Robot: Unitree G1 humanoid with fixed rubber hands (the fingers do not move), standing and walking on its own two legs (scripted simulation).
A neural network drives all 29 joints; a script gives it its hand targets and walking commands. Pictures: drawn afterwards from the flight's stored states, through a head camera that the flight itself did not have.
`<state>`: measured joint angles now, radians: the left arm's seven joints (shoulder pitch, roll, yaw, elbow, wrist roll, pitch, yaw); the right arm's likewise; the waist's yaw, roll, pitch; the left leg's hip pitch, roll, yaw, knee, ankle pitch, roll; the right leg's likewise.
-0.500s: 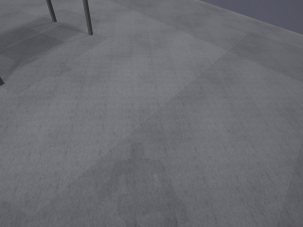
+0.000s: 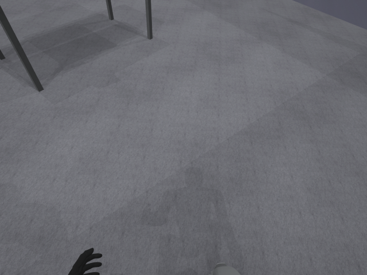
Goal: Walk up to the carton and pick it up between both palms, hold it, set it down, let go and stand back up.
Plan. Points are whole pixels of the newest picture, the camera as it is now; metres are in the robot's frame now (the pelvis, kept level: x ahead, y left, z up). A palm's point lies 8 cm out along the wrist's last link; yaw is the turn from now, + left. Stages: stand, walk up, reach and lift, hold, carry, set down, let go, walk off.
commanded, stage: walk up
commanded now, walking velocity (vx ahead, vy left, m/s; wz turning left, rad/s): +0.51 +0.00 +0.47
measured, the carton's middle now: out of the picture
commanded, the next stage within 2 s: none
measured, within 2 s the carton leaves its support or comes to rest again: neither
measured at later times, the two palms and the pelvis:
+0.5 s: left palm out of the picture +0.09 +0.14 -0.09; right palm (270, 172) +0.42 -0.33 -0.14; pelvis +0.24 -0.10 -0.01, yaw +9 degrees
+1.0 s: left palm (59, 195) +0.40 +0.31 -0.14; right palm (227, 163) +0.47 -0.19 -0.15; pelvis +0.44 +0.05 -0.01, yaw +13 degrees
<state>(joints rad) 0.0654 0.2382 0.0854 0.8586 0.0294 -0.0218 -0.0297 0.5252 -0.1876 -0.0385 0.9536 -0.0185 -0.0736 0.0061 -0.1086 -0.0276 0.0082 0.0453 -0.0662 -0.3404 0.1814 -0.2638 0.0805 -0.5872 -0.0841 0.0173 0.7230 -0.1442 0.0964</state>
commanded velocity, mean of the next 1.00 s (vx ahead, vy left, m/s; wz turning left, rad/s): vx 0.44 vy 0.26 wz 0.24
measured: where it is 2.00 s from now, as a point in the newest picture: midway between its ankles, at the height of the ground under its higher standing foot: (121, 165)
